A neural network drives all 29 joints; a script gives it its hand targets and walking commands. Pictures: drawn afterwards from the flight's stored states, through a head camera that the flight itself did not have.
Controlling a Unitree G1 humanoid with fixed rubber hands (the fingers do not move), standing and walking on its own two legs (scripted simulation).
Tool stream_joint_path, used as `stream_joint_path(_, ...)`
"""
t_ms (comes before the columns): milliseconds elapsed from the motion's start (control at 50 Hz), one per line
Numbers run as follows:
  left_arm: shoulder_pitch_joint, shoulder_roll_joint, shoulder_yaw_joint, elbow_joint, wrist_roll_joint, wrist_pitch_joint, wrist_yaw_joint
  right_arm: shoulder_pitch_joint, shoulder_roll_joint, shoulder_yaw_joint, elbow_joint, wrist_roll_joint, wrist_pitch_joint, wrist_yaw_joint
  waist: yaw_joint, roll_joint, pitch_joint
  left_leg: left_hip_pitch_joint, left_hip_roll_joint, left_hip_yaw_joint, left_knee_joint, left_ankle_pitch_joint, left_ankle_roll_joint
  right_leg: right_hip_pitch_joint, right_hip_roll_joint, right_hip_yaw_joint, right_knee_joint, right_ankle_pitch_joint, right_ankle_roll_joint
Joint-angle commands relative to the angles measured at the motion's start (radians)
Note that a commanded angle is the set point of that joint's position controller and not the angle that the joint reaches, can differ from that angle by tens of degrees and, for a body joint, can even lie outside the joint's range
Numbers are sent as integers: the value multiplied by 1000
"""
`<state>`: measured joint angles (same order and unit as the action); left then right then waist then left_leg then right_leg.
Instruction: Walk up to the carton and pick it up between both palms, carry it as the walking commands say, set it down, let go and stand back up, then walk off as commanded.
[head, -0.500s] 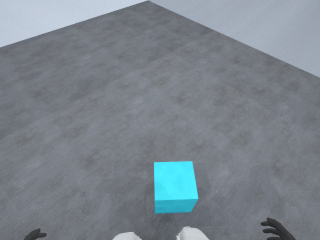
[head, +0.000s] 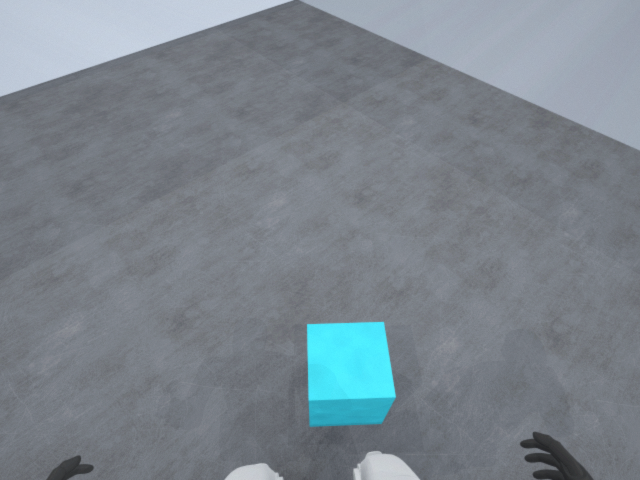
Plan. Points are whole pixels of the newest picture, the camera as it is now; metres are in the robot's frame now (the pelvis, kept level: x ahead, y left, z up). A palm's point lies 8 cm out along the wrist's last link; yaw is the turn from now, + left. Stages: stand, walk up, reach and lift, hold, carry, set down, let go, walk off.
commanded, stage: reach and lift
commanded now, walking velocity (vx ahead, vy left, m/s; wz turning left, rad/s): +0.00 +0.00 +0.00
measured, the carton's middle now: (345, 375) +0.46 -0.09 -0.60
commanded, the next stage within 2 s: none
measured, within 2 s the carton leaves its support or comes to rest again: neither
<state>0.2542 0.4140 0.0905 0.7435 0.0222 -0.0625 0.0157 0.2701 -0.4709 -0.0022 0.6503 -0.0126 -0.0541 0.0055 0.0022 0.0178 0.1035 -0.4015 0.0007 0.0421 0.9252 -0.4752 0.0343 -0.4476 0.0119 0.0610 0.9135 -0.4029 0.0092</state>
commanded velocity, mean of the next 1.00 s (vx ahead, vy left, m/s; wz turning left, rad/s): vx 0.00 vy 0.00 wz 0.00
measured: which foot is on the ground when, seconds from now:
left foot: down 0.00-1.00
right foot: down 0.00-1.00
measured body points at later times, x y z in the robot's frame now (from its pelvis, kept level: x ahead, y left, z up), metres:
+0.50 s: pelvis +0.01 -0.01 -0.01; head +0.13 -0.02 +0.43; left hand +0.24 +0.28 -0.09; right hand +0.24 -0.27 -0.11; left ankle +0.02 +0.10 -0.69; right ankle +0.04 -0.13 -0.69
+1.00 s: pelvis -0.02 -0.04 -0.05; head +0.21 -0.07 +0.34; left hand +0.35 +0.21 -0.13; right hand +0.36 -0.30 -0.16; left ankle +0.02 +0.10 -0.69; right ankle +0.04 -0.13 -0.69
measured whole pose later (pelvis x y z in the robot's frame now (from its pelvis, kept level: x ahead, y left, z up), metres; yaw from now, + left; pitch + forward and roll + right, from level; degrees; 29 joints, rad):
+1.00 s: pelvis -0.02 -0.04 -0.05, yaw +2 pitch +23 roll +4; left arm -0.49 0.36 0.11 0.63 -0.12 0.09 -0.01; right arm -0.53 -0.35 -0.09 0.65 0.07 0.11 -0.05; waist -0.03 0.00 0.14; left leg -1.05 0.00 0.04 1.09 -0.44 -0.03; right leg -1.13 0.01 0.06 1.15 -0.41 -0.02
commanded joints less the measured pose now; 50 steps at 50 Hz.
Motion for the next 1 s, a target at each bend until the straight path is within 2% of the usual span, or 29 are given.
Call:
stream_joint_path(0,-221,28,123,-303,41,45,-25,-148,-44,-227,-179,-94,55,50,-58,56,170,-318,4,2,-335,-104,-76,106,68,-74,-165,-81,21)
stream_joint_path(40,-155,24,133,-256,78,49,-28,-147,-49,-260,-179,-103,48,44,-58,-35,135,-214,-7,11,-325,-61,-61,76,68,-78,-234,-114,26)
stream_joint_path(60,-161,22,139,-236,97,59,-31,-144,-25,-257,-176,-97,52,40,-59,-51,139,-190,-10,17,-309,-35,-57,51,61,-74,-248,-107,29)
stream_joint_path(120,-200,43,159,-234,104,67,-34,-184,7,-252,-216,-81,51,31,-45,-67,29,-137,-15,17,-292,-18,-35,96,58,-84,-242,-71,45)
stream_joint_path(140,-229,58,173,-225,110,59,-34,-221,33,-239,-226,-76,44,24,-14,-83,17,-149,-17,15,-264,4,-27,89,55,-71,-236,-62,50)
stream_joint_path(160,-232,60,167,-222,101,61,-34,-213,37,-224,-220,-68,49,19,-21,-101,14,-146,-17,19,-245,5,-28,95,49,-64,-231,-60,53)
stream_joint_path(240,-391,60,138,-277,54,56,-36,-380,17,-213,-246,-39,40,7,-49,-77,6,-157,-18,-8,-170,11,-37,15,38,-60,-175,-49,50)
stream_joint_path(260,-411,51,123,-273,30,53,-41,-409,8,-217,-268,-42,40,0,-46,-106,-18,-173,-22,-3,-148,28,-36,21,40,-64,-167,-36,51)
stream_joint_path(300,-442,37,103,-242,16,66,-38,-442,5,-210,-231,-32,51,-8,-45,-50,-21,-187,-18,-15,-136,34,-46,6,36,-62,-139,-15,43)
stream_joint_path(320,-465,26,85,-242,-2,67,-37,-453,2,-222,-214,-30,51,-12,-68,-56,-43,-186,-23,-29,-119,72,-44,-15,38,-61,-119,22,42)
stream_joint_path(340,-453,15,75,-205,-18,73,-31,-449,-4,-210,-185,-25,56,-11,-52,-63,-92,-177,-30,-27,-103,119,-47,-22,42,-66,-104,53,39)
stream_joint_path(360,-464,9,64,-189,-28,73,-29,-465,5,-203,-181,-13,54,-15,-55,-74,-106,-180,-35,-35,-81,183,-48,-52,42,-69,-82,108,41)
stream_joint_path(380,-462,-3,50,-173,-35,81,-27,-423,4,-220,-144,-24,61,-22,-84,-88,-129,-186,-35,-40,-75,223,-51,-50,44,-69,-73,167,39)
stream_joint_path(400,-459,-17,40,-162,-43,87,-21,-413,26,-200,-108,-3,70,-21,-81,-29,-145,-178,-38,-47,-69,291,-61,-80,44,-77,-50,220,30)
stream_joint_path(460,-435,-23,29,-141,-55,89,-11,-408,39,-192,-79,9,73,-21,-60,-35,-256,-166,-47,-64,-38,447,-60,-90,45,-74,-10,367,33)
stream_joint_path(480,-444,-24,27,-133,-60,87,-7,-410,36,-197,-61,11,70,-21,-77,-29,-282,-173,-47,-71,-22,493,-61,-111,44,-66,3,415,31)
stream_joint_path(560,-493,-40,18,-173,-105,83,5,-478,4,-208,-55,52,50,-25,-84,-1,-512,-89,-39,-107,42,761,-69,-245,56,-71,48,540,26)
stream_joint_path(580,-499,-41,18,-184,-122,78,10,-485,-14,-220,-53,59,39,-26,-94,22,-563,-59,-33,-114,59,824,-71,-274,63,-73,59,550,23)
stream_joint_path(600,-530,-48,11,-198,-139,72,13,-533,-22,-218,-65,71,29,-25,-83,42,-605,-52,-29,-126,87,903,-73,-344,64,-71,69,523,18)
stream_joint_path(660,-633,-39,5,-246,-178,61,25,-628,-72,-245,-58,72,8,-29,-111,75,-693,4,-3,-154,154,1045,-95,-532,57,-70,88,433,5)
stream_joint_path(680,-654,-20,12,-268,-182,60,29,-642,-70,-242,-61,87,8,-31,-96,109,-757,51,1,-164,178,1103,-100,-574,54,-69,97,423,2)
stream_joint_path(700,-668,-34,2,-265,-204,60,27,-673,-74,-229,-81,94,7,-28,-97,81,-783,43,4,-167,191,1107,-96,-611,54,-69,97,412,3)
stream_joint_path(720,-723,-19,25,-280,-211,64,29,-745,-91,-227,-102,97,15,-29,-85,61,-802,-37,-2,-160,186,1027,-92,-564,50,-58,106,423,-2)
stream_joint_path(740,-753,12,51,-277,-209,67,26,-775,-63,-202,-125,102,29,-35,-59,15,-817,-134,-17,-129,187,949,-79,-482,51,-53,111,484,7)
stream_joint_path(800,-836,112,113,-217,-201,82,5,-860,-9,-159,-181,107,76,-47,-23,-160,-848,-653,-67,-47,133,502,-29,-2,-2,39,176,807,22)
stream_joint_path(820,-827,134,131,-199,-187,100,2,-860,12,-150,-184,125,99,-53,-2,-197,-895,-724,-74,-33,112,410,-17,100,-18,52,183,850,28)
stream_joint_path(880,-954,172,166,-159,-159,149,-17,-981,0,-135,-164,152,159,-65,20,-183,-988,-718,-77,-7,108,359,-19,139,-11,45,149,785,40)
stream_joint_path(920,-1014,185,189,-86,-144,184,-28,-1076,-8,-144,-158,134,193,-79,32,-225,-939,-811,-71,7,100,244,-15,151,-16,54,135,699,47)
stream_joint_path(980,-1151,178,195,-14,-136,212,-49,-1181,31,-168,-84,124,236,-97,15,-224,-836,-908,-70,4,97,121,-8,98,-21,85,102,531,47)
